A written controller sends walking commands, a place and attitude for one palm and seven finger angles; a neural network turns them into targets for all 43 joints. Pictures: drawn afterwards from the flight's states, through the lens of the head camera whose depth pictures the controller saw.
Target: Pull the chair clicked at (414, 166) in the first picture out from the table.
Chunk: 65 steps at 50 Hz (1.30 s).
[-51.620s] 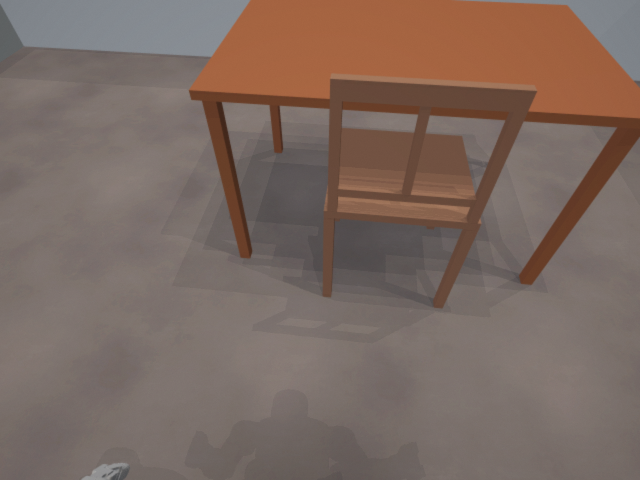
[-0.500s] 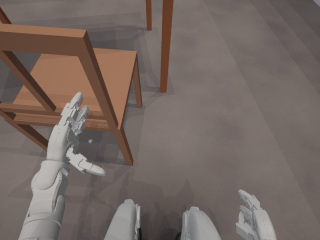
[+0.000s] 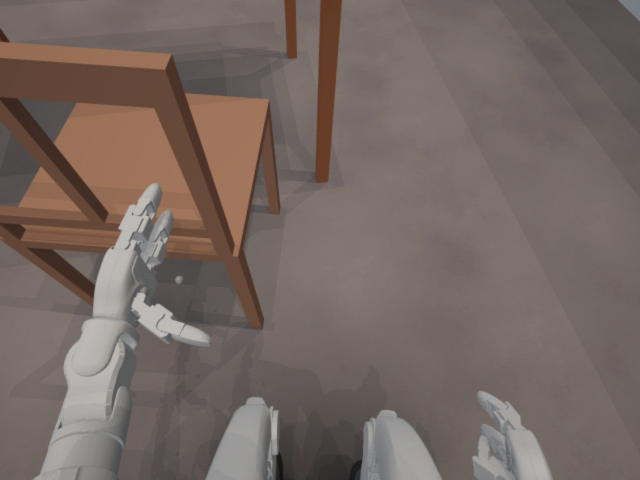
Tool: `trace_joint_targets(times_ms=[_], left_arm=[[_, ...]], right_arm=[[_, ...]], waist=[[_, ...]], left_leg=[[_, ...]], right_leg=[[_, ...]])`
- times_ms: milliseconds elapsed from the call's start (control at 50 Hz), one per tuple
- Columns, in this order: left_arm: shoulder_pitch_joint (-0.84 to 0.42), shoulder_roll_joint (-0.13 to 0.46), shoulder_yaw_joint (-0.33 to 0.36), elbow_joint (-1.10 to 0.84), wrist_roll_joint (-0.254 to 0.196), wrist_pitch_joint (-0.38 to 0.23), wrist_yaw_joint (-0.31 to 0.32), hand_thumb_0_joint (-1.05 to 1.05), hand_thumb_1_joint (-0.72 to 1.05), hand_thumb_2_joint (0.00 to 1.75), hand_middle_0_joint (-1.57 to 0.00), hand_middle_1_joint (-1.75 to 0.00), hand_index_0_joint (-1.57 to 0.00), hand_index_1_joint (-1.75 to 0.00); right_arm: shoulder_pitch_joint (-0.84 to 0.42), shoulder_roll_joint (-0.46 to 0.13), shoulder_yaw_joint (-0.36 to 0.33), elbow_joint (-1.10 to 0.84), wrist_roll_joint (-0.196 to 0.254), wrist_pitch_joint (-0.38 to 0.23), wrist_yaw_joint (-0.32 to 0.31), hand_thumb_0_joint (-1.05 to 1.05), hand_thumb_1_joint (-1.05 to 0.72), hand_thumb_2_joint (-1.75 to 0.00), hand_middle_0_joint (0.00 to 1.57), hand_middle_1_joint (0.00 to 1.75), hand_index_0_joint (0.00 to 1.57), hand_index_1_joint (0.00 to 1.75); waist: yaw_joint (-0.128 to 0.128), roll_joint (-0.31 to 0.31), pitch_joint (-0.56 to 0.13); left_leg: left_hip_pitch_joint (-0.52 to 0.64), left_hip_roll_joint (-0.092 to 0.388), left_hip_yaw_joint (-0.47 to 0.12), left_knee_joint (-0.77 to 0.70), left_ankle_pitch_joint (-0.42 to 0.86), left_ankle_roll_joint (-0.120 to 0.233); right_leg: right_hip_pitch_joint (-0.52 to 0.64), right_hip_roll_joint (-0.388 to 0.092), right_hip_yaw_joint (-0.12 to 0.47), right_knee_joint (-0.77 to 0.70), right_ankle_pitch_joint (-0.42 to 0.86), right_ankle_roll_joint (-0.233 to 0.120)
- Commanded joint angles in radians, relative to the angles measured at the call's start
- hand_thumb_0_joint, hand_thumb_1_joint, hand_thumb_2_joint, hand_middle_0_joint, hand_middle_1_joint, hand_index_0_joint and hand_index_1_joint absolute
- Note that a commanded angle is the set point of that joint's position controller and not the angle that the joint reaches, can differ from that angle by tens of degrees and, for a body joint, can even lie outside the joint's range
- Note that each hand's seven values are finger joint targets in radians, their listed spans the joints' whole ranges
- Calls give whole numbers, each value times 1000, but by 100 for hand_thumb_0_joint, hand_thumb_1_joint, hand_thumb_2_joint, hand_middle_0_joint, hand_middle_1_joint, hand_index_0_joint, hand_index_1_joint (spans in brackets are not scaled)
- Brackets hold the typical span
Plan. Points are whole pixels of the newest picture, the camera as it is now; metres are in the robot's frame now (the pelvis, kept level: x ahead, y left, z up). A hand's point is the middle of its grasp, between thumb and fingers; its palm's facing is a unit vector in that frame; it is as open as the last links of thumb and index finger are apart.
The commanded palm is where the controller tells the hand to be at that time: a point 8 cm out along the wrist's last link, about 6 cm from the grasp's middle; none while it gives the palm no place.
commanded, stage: aim the fingers beside a spindle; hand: left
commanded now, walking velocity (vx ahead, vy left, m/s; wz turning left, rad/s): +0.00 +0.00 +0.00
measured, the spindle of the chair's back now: (57, 166) +0.50 +0.39 +0.02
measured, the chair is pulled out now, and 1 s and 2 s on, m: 0.30 0.30 0.30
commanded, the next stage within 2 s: push the fingers through the gap in 0.32 s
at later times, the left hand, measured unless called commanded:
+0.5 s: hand (181, 281) +0.34 +0.18 +0.03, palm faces -0.05 -1.00 -0.03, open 16.9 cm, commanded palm +0.33 +0.24 +0.04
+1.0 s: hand (195, 233) +0.40 +0.18 +0.03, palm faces -0.04 -1.00 -0.04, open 16.9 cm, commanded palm +0.38 +0.23 +0.04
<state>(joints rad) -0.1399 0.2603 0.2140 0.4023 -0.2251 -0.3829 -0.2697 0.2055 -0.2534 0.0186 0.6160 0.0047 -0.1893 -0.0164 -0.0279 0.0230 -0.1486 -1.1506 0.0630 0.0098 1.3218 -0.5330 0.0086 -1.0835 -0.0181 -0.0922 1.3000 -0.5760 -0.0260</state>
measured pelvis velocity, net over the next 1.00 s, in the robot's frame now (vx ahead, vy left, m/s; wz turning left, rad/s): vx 0.00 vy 0.00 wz -0.01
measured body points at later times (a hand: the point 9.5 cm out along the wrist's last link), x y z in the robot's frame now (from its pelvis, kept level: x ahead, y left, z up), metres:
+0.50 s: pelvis +0.00 +0.00 +0.00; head +0.11 +0.01 +0.44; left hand +0.33 +0.24 +0.04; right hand +0.17 -0.24 -0.10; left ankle +0.05 +0.11 -0.61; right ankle +0.03 -0.11 -0.61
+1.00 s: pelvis +0.00 +0.00 +0.00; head +0.12 +0.01 +0.43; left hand +0.40 +0.23 +0.04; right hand +0.13 -0.25 -0.11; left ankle +0.05 +0.12 -0.61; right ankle +0.03 -0.11 -0.61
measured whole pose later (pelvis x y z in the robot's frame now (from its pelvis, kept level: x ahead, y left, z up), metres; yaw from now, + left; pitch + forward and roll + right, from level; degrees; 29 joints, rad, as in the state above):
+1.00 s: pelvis +0.00 +0.00 +0.00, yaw +0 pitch +22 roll -2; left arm -0.41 0.30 0.25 0.64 -0.17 -0.38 -0.24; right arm 0.23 -0.26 0.02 0.64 0.00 -0.16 -0.02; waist -0.06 0.02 -0.15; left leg -1.19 0.07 0.01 1.33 -0.53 0.01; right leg -1.12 -0.01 -0.09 1.31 -0.57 -0.03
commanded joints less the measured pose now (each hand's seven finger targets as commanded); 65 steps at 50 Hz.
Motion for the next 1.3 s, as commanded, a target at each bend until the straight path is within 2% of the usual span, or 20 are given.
trace_joint_targets(times_ms=[0, 60, 140, 180, 220, 260, 380, 400, 460, 520, 540, 580, 680, 740, 820, 920, 980, 1060, 1180, 1280], left_arm=[[-257, 128, 9, -244, 3, -89, 13, 0, -50, 30, -6, -8, -6, -8], [-271, 117, -11, -219, 9, -77, 20, 0, -50, 30, -6, -8, -6, -8], [-256, 157, 47, -181, 12, -65, 34, 0, -50, 30, -6, -8, -6, -8], [-233, 164, 59, -202, 11, -71, 38, 0, -50, 30, -6, -8, -6, -8], [-200, 138, 35, -225, 7, -73, 33, 0, -50, 30, -6, -8, -6, -8], [-179, 156, 50, -203, 7, -69, 29, 0, -50, 30, -6, -8, -6, -8], [-189, 116, 7, -250, -10, -75, 7, 0, -50, 30, -6, -8, -6, -8], [-185, 137, 26, -241, -10, -76, 8, 0, -50, 30, -6, -8, -6, -8], [-259, 164, 49, -206, -4, -80, 12, 0, -50, 30, -6, -8, -6, -8], [-358, 167, 44, -191, 2, -89, 11, 0, -50, 30, -6, -8, -6, -8], [-355, 186, 64, -181, 4, -90, 13, 0, -50, 30, -6, -8, -6, -8], [-352, 157, 34, -176, 4, -85, 8, 0, -50, 30, -6, -8, -6, -8], [-373, 169, 49, -86, 9, -48, 6, 0, -50, 30, -6, -8, -6, -8], [-448, 178, 54, -48, 17, -41, 15, 0, -50, 30, -6, -8, -6, -8], [-515, 215, 92, -42, 26, -65, 37, 0, -50, 30, -6, -8, -6, -8], [-545, 232, 100, 36, 42, -71, 34, 0, -50, 30, -6, -8, -6, -8], [-563, 203, 80, 45, 39, -74, 32, 0, -50, 30, -6, -8, -6, -8], [-598, 245, 111, 71, 41, -77, 31, 0, -50, 30, -6, -8, -6, -8], [-702, 214, 75, 107, 57, -97, 39, 0, -50, 30, -6, -8, -6, -8], [-742, 256, 107, 183, 74, -100, 53, 0, -50, 30, -6, -8, -6, -8]], right_arm=[[-1, -144, -59, -117, 5, -57, -18, 0, -90, -90, 20, 30, 20, 30], [4, -152, -61, -112, 5, -58, -21, 0, -90, -90, 20, 30, 20, 30], [-5, -149, -57, -117, 3, -47, -19, 0, -90, -90, 20, 30, 20, 30], [-9, -144, -57, -127, 2, -44, -17, 0, -90, -90, 20, 30, 20, 30], [-7, -139, -57, -135, 2, -40, -10, 0, -90, -90, 20, 30, 20, 30], [-1, -144, -57, -134, 3, -35, -10, 0, -90, -90, 20, 30, 20, 30], [-9, -139, -58, -133, 6, -37, -11, 0, -90, -90, 20, 30, 20, 30], [-7, -142, -60, -128, 6, -37, -14, 0, -90, -90, 20, 30, 20, 30], [-2, -147, -58, -111, 4, -40, -21, 0, -90, -90, 20, 30, 20, 30], [-8, -143, -55, -99, 3, -47, -26, 0, -90, -90, 20, 30, 20, 30], [0, -147, -56, -97, 2, -49, -28, 0, -90, -90, 20, 30, 20, 30], [3, -144, -56, -100, 3, -53, -25, 0, -90, -90, 20, 30, 20, 30], [20, -151, -59, -93, 7, -41, -22, 0, -90, -90, 20, 30, 20, 30], [21, -150, -55, -90, 9, -32, -22, 0, -90, -90, 20, 30, 20, 30], [39, -150, -58, -86, 2, -28, -22, 0, -90, -90, 20, 30, 20, 30], [59, -154, -57, -76, 1, -15, -15, 0, -90, -90, 20, 30, 20, 30], [68, -153, -59, -76, 0, -11, -11, 0, -90, -90, 20, 30, 20, 30], [84, -158, -61, -68, -1, 0, -11, 0, -90, -90, 20, 30, 20, 30], [98, -157, -63, -52, -2, 6, -9, 0, -90, -90, 20, 30, 20, 30], [113, -163, -63, -39, -6, 14, -7, 0, -90, -90, 20, 30, 20, 30]], waist=[[-15, 62, -382], [-29, 33, -365], [-2, 11, -372], [13, 49, -410], [10, 44, -414], [1, 7, -396], [-9, 32, -389], [-7, 21, -375], [-25, -11, -347], [-25, 40, -370], [-15, 33, -396], [-13, 64, -426], [-23, 10, -409], [-31, 30, -372], [-26, 25, -448], [-31, 27, -438], [-37, 39, -453], [-43, 16, -454], [-60, 63, -461], [-59, 49, -463]], left_leg=[[349, -54, -72, -182, 183, -2], [348, -53, -82, -185, 158, 2], [310, -61, -70, -184, 159, 0], [336, -63, -64, -181, 204, -1], [357, -62, -62, -183, 240, -3], [332, -60, -63, -178, 246, 2], [338, -62, -60, -172, 229, 2], [329, -60, -60, -172, 225, 1], [280, -61, -56, -153, 198, 8], [288, -62, -56, -148, 176, 4], [300, -60, -59, -150, 197, 1], [339, -60, -62, -155, 221, -1], [305, -58, -61, -155, 226, 2], [281, -58, -60, -162, 174, 1], [298, -57, -57, -151, 211, 2], [282, -56, -55, -150, 224, 1], [317, -56, -60, -155, 244, 0], [282, -56, -52, -144, 251, 4], [340, -52, -68, -153, 254, -1], [316, -52, -67, -147, 246, 0]], right_leg=[[111, 46, 57, -181, 207, 2], [92, 49, 53, -190, 184, 2], [132, 46, 58, -188, 191, 2], [149, 47, 61, -180, 232, -1], [169, 49, 56, -179, 272, 0], [175, 53, 56, -179, 282, 1], [168, 49, 62, -187, 271, 4], [167, 48, 65, -191, 268, 3], [154, 49, 75, -192, 243, 6], [135, 45, 82, -191, 214, 3], [146, 46, 79, -183, 232, 1], [140, 47, 73, -178, 252, 0], [147, 48, 71, -183, 269, 5], [124, 46, 75, -196, 217, 5], [150, 46, 82, -184, 253, 6], [147, 48, 80, -178, 274, 5], [137, 50, 75, -180, 287, 4], [163, 51, 85, -181, 306, 6], [99, 51, 69, -177, 286, 3], [97, 51, 72, -173, 280, 3]])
